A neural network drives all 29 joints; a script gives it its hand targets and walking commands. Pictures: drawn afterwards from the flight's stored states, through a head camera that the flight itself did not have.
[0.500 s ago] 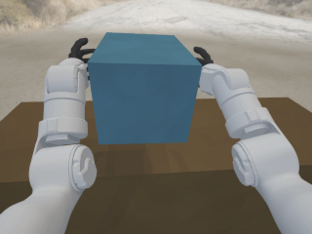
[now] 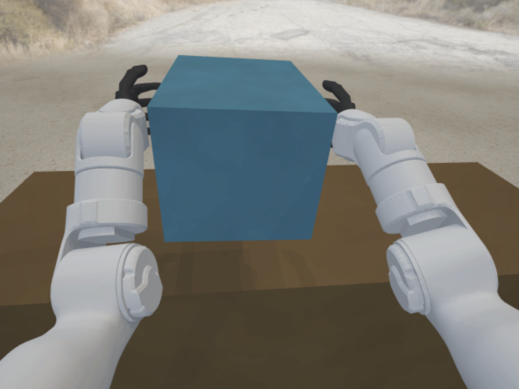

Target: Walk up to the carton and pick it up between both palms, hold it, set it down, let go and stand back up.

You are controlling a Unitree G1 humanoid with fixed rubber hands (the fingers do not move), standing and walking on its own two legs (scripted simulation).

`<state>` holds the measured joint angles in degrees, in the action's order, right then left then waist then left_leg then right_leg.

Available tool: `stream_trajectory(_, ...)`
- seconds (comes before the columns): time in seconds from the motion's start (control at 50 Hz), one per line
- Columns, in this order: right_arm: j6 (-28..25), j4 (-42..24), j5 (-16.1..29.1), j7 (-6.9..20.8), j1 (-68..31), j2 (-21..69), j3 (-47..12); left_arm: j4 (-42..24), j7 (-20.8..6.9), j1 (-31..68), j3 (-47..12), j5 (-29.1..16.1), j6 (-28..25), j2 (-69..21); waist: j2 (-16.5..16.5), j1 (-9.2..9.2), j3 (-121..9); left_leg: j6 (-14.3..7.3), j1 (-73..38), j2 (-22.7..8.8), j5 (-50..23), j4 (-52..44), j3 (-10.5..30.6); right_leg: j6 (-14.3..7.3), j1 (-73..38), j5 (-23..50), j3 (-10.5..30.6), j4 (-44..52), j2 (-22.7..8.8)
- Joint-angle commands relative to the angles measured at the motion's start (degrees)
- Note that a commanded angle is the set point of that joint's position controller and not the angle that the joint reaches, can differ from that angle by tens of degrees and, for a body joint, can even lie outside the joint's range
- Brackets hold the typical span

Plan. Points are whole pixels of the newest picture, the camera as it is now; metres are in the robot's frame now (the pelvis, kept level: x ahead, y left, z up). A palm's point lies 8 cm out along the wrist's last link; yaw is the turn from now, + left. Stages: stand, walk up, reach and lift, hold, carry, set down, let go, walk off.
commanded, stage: hold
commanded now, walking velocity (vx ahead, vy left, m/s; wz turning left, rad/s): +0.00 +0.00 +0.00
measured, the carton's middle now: (237, 137) +0.42 +0.00 +0.29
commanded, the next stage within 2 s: none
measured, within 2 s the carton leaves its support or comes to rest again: neither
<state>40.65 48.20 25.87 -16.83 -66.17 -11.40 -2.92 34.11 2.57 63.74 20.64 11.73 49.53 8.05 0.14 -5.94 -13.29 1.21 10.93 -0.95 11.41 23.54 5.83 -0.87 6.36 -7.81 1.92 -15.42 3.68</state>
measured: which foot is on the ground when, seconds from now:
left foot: down 0.00-1.00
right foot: down 0.00-1.00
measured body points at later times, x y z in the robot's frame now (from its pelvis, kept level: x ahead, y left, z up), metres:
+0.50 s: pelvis +0.00 +0.00 +0.00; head -0.10 +0.02 +0.44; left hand +0.39 +0.16 +0.34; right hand +0.38 -0.14 +0.32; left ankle +0.02 +0.13 -0.75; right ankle +0.01 -0.11 -0.75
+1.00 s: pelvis +0.00 +0.00 +0.00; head -0.10 +0.03 +0.44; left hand +0.39 +0.15 +0.34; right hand +0.37 -0.15 +0.32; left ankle +0.02 +0.13 -0.75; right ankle +0.01 -0.11 -0.75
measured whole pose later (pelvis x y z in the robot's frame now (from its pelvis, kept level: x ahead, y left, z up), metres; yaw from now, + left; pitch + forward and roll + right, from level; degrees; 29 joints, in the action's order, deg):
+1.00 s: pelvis +0.00 +0.00 +0.00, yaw +0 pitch -1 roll -2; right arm 41.2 49.3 25.7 -16.7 -67.1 -11.5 -1.8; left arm 34.7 2.4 63.9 20.3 12.1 49.4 7.9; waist 0.0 -6.4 -13.3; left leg 1.1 11.1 -0.9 11.6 24.1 6.1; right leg -0.8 6.2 -7.8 1.9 -15.3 3.7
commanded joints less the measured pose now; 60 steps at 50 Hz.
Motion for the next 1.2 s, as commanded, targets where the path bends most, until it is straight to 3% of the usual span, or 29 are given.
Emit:
stream_trajectory(0.0,-2.83,-20.79,9.75,7.19,-52.67,35.62,-7.4,-5.19,-8.61,41.18,-17.7,-10.2,-3.82,-36.97,1.98,0.03,-15.55,1.61,-5.42,2.22,-11.25,-2.37,-1.78,2.28,-5.93,13.6,-0.09,1.1,0.63)
stream_trajectory(0.06,-2.63,-19.91,9.51,7.44,-53.4,33.97,-5.85,-4.87,-8.98,42.02,-18.98,-10.45,-3.45,-38.73,4.55,-1.33,-15.23,2.7,-5.51,2.01,-10.05,-2.59,-1.88,1.85,-5.66,11.04,-0.17,0.94,0.87)
stream_trajectory(0.14,-2.37,-17.98,9.21,7.87,-53.46,34.71,-5.87,-3.91,-8.83,43.27,-18.3,-10.23,-3.96,-37.39,3.51,-0.93,-14.58,1.99,-3.78,1.87,-7.81,-3.23,-1.54,1.83,-5.46,9.23,0.26,1.31,0.42)
stream_trajectory(0.18,-2.5,-16.94,8.96,7.99,-53.68,35.55,-5.25,-5.07,-8.59,45.06,-17.35,-10.37,-4.65,-36.87,3.55,-0.38,-14.93,2.03,-3.37,2.04,-8.76,-3.33,-1.83,1.91,-5.45,10.27,-0.11,0.99,0.54)
stream_trajectory(0.2,-3.11,-20.47,9.75,7.85,-54.22,36.63,-7.51,-6.29,-8.71,43.68,-18.16,-10.78,-4.72,-37.04,2.88,0.24,-19.25,1.73,-4.68,2.35,-10.96,-2.28,-1.88,2.18,-7.79,13.33,0.36,0.39,0.37)
stream_trajectory(0.24,-2.96,-21.36,10.59,7.38,-53.31,36.95,-7.75,-9.2,-8.41,44.43,-19.53,-11.5,-4.79,-37.74,4.15,-0.57,-20.8,2.47,-6.05,2.36,-14.21,-1.04,-1.36,2.21,-8.14,16.49,0.15,-0.33,0.66)
stream_trajectory(0.36,-2.85,-22.38,9.62,7.32,-54.48,34.79,-6.45,-5.25,-8.8,42.55,-18.7,-10.84,-3.78,-38.33,3.71,-0.41,-17.43,2.06,-4.51,2.06,-10.3,-2.36,-1.35,2.01,-6.9,11.89,0.26,0.9,0.52)
stream_trajectory(0.44,-2.95,-17.94,8.11,8.02,-53.63,33.89,-4.37,-3.88,-8.69,43.37,-18.33,-10.67,-4.04,-38.16,4.48,-0.79,-14.53,2.07,-3.85,1.7,-7.74,-3.78,-1.79,1.41,-4.46,7.69,-0.14,1.77,0.4)
stream_trajectory(0.46,-3.16,-18.48,8.37,8.15,-54.17,34.55,-5.26,-4.33,-8.67,43.44,-18.74,-10.69,-4.26,-38.28,4.28,-0.15,-15.64,1.93,-3.88,1.77,-8.41,-3.16,-1.8,1.87,-5.0,8.19,-0.28,1.32,0.65)
stream_trajectory(0.52,-2.99,-17.0,8.39,7.95,-54.22,35.92,-5.34,-3.34,-8.81,44.45,-17.21,-10.49,-4.65,-37.54,3.55,-0.7,-16.32,1.66,-4.07,2.17,-8.4,-2.91,-1.9,1.87,-5.55,10.06,0.07,1.29,0.39)
stream_trajectory(0.58,-3.19,-19.56,9.82,7.69,-54.98,36.82,-6.85,-5.47,-8.52,45.21,-17.39,-11.02,-5.27,-36.84,1.71,0.19,-19.22,1.25,-4.1,2.4,-10.32,-2.23,-1.77,2.43,-7.22,12.76,0.07,0.43,0.14)
stream_trajectory(0.62,-3.46,-20.3,9.36,7.51,-56.17,35.7,-6.39,-2.8,-8.7,43.27,-16.5,-9.88,-4.8,-36.72,2.69,0.26,-17.72,1.29,-4.52,2.71,-9.14,-2.64,-1.92,2.68,-6.71,12.23,0.52,1.06,-0.04)
stream_trajectory(0.66,-3.52,-22.24,9.95,7.25,-55.17,36.05,-7.56,-5.13,-8.82,42.7,-17.2,-10.8,-5.01,-36.99,1.91,0.2,-19.81,1.37,-5.62,2.59,-12.13,-1.63,-1.86,2.53,-7.34,15.05,0.07,0.73,0.31)
stream_trajectory(0.68,-3.73,-23.5,10.18,7.05,-55.0,35.8,-7.75,-6.1,-8.94,42.53,-18.51,-11.23,-4.86,-37.44,2.56,-0.93,-20.66,1.45,-6.96,2.67,-13.57,-1.22,-1.51,2.39,-7.45,16.83,0.71,0.54,0.02)
stream_trajectory(0.72,-3.25,-21.82,10.17,7.13,-53.79,35.9,-7.57,-8.23,-8.71,43.7,-18.83,-11.04,-4.67,-37.24,2.79,-0.73,-20.26,2.21,-8.02,2.23,-15.43,-1.23,-1.53,2.53,-6.65,16.59,-0.26,0.21,0.81)
stream_trajectory(0.74,-2.65,-19.12,9.65,7.19,-51.58,34.3,-6.27,-5.39,-8.79,41.31,-17.63,-9.59,-3.86,-36.73,3.79,-0.78,-15.85,2.44,-6.97,1.97,-13.86,-1.73,-1.66,2.06,-6.49,13.85,-0.33,1.06,1.09)
stream_trajectory(0.76,-2.83,-20.39,9.71,7.3,-52.2,33.05,-6.64,-6.49,-8.9,40.62,-18.51,-10.3,-3.57,-37.68,5.31,-1.08,-16.67,2.96,-7.0,1.73,-14.35,-1.86,-1.49,1.71,-6.87,13.53,-0.28,1.01,1.34)
stream_trajectory(0.82,-3.34,-22.87,9.52,7.6,-54.85,33.05,-6.03,-6.12,-9.01,41.86,-20.97,-11.65,-3.5,-39.75,5.71,-2.08,-18.5,2.86,-6.01,1.75,-11.5,-2.16,-1.47,1.39,-6.13,11.26,-0.2,0.9,1.23)
stream_trajectory(0.88,-2.9,-21.83,9.21,7.51,-54.51,34.53,-6.21,-7.12,-8.55,44.52,-20.21,-11.56,-4.2,-38.9,4.08,-1.96,-18.24,2.47,-5.97,2.29,-10.88,-1.97,-1.63,1.96,-5.36,12.21,-0.05,0.68,0.77)
stream_trajectory(0.94,-3.02,-20.61,9.52,8.16,-55.05,34.86,-6.55,-4.76,-8.23,42.66,-17.75,-10.6,-4.12,-38.87,3.83,0.23,-16.16,1.78,-3.71,1.8,-8.88,-2.89,-1.29,1.8,-5.91,9.05,-0.13,1.17,0.84)
stream_trajectory(0.98,-3.12,-20.98,10.02,8.14,-54.96,35.44,-7.2,-5.83,-8.18,42.25,-18.45,-10.76,-4.11,-38.76,3.45,-0.02,-17.54,1.79,-4.7,2.09,-11.05,-2.24,-1.41,2.16,-6.6,12.04,0.01,0.55,1.02)
stream_trajectory(1.02,-2.95,-20.23,9.79,8.25,-56.18,35.46,-6.87,-5.46,-8.05,44.25,-17.85,-10.46,-4.19,-38.27,2.89,0.51,-16.71,1.72,-4.41,1.69,-9.65,-2.74,-1.54,2.1,-5.75,9.7,-0.19,0.71,0.99)
stream_trajectory(1.06,-2.64,-17.06,8.93,8.14,-52.94,34.52,-6.02,-4.24,-8.2,42.89,-17.32,-10.26,-4.28,-36.73,3.0,-0.51,-15.61,1.7,-4.81,2.08,-8.81,-2.82,-1.39,2.1,-4.76,10.45,0.4,1.21,0.53)
stream_trajectory(1.08,-3.08,-19.29,9.83,8.04,-54.25,35.98,-6.93,-6.41,-8.24,43.9,-18.0,-10.92,-4.44,-36.83,2.62,0.11,-18.83,1.57,-5.76,1.97,-10.3,-2.16,-1.61,2.32,-6.25,11.61,0.21,0.72,0.62)
stream_trajectory(1.12,-3.32,-20.3,10.39,7.88,-54.08,35.8,-6.78,-8.9,-7.99,44.95,-19.92,-11.94,-4.49,-38.12,5.23,-0.71,-20.62,2.3,-6.72,1.97,-13.33,-1.38,-1.25,1.96,-6.95,13.56,0.13,0.26,0.7)
stream_trajectory(1.18,-2.49,-18.41,9.65,7.37,-51.22,35.23,-6.56,-7.21,-8.5,42.78,-18.43,-10.28,-3.96,-36.68,3.5,-0.64,-16.2,2.27,-5.6,2.32,-12.19,-1.93,-1.67,2.27,-6.62,14.48,0.12,0.42,0.47)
